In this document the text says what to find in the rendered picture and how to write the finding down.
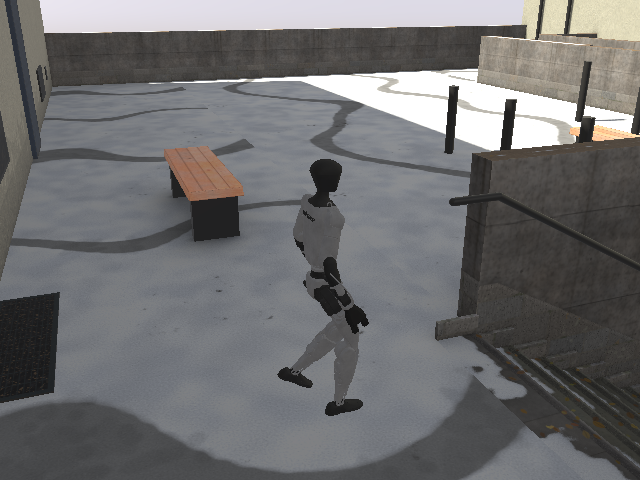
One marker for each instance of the robot right hand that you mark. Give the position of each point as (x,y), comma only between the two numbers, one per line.
(354,316)

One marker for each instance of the right robot upper arm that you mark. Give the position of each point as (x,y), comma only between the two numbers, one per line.
(333,223)

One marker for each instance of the left robot upper arm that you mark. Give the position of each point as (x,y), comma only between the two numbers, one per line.
(298,228)

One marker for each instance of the robot head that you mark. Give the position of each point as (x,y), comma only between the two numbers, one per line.
(326,175)

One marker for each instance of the robot right forearm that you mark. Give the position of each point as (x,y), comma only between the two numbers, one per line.
(344,299)

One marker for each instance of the robot left forearm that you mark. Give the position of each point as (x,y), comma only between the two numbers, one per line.
(301,246)

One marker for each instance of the robot right thigh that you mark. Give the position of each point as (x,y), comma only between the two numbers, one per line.
(331,306)

